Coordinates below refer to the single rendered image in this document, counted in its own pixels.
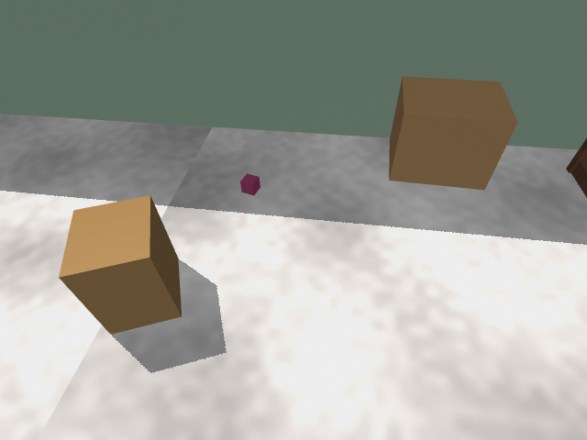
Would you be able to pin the bookshelf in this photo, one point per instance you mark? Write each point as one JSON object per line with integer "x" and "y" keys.
{"x": 578, "y": 167}

